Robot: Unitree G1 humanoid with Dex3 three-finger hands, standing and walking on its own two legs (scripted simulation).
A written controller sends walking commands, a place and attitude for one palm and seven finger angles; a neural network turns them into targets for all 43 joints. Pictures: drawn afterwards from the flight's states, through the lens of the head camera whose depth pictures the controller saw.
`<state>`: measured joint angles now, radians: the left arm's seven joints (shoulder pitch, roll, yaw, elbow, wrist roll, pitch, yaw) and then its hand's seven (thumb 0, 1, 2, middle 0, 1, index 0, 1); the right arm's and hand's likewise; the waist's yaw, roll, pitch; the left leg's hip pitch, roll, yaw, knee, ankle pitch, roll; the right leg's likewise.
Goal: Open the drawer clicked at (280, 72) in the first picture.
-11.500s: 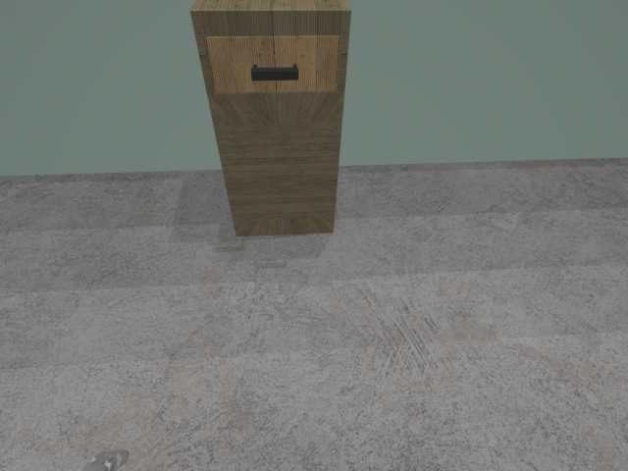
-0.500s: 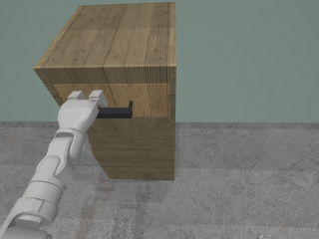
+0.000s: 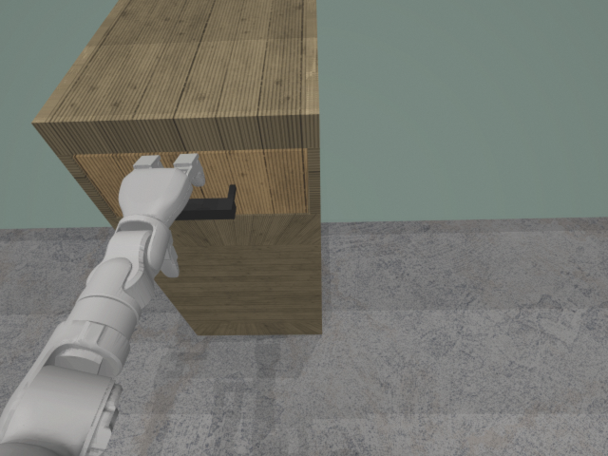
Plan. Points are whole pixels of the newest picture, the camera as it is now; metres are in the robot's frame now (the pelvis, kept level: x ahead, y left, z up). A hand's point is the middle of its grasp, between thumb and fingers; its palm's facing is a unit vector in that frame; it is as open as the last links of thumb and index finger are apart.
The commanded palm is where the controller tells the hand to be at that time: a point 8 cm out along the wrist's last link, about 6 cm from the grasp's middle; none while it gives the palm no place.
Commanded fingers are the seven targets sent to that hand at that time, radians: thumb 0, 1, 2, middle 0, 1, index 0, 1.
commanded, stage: move the hooked fingers above the handle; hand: left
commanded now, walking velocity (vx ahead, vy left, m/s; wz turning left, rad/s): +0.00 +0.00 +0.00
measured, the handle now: (197, 199) +0.52 +0.21 -0.01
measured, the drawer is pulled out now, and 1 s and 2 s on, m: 0.00 0.00 0.00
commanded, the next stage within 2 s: none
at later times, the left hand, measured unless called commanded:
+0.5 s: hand (180, 208) +0.45 +0.21 +0.04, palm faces -0.06 -0.02 -1.00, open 13.8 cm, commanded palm +0.43 +0.21 +0.10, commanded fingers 0.00 -0.50 0.30 -0.30 -1.20 -0.30 -1.20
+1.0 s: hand (189, 207) +0.46 +0.20 +0.04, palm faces -0.08 -0.05 -1.00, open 13.8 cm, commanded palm +0.44 +0.21 +0.11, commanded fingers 0.00 -0.50 0.30 -0.30 -1.20 -0.30 -1.20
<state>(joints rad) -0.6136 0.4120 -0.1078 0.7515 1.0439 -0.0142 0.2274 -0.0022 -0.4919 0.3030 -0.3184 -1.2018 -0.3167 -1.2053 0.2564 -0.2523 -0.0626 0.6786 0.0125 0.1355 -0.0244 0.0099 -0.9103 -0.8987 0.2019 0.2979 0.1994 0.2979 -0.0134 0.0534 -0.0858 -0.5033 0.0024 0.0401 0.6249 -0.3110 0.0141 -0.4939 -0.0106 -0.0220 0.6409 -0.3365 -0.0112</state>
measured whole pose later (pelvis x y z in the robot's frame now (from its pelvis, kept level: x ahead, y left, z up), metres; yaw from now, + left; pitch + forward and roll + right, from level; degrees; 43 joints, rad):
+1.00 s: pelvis +0.01 +0.01 +0.00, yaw +0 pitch +14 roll +0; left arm -0.72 0.41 -0.10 0.91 1.05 -0.07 0.22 0.00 -0.49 0.30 -0.32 -1.20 -0.32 -1.21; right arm 0.31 -0.25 -0.06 0.68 0.01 0.14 -0.03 0.01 -0.91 -0.90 0.20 0.30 0.20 0.30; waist -0.06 0.04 -0.11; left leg -0.56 0.01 0.04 0.66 -0.33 0.02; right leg -0.54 -0.01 -0.02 0.65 -0.34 0.00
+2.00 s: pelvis +0.01 +0.00 +0.00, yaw +0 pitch +14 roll +0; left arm -0.73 0.49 -0.07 0.94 1.03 -0.06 0.18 0.00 -0.49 0.30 -0.33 -1.21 -0.32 -1.21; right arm 0.33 -0.25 -0.06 0.68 0.02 0.13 -0.06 0.01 -0.91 -0.90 0.20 0.30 0.20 0.30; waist -0.07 0.05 -0.10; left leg -0.56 0.02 0.03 0.64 -0.32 0.01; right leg -0.54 0.00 -0.02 0.63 -0.34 -0.01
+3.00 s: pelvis +0.00 +0.00 +0.00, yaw -1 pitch +13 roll +0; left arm -0.73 0.48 -0.03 0.99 1.04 0.03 0.21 0.00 -0.49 0.30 -0.34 -1.22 -0.32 -1.22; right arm 0.31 -0.24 -0.04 0.68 0.02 0.15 -0.06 0.01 -0.91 -0.90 0.20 0.30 0.20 0.30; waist -0.08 0.06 -0.11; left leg -0.55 0.02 0.06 0.64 -0.32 0.02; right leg -0.54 0.01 0.00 0.63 -0.32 -0.01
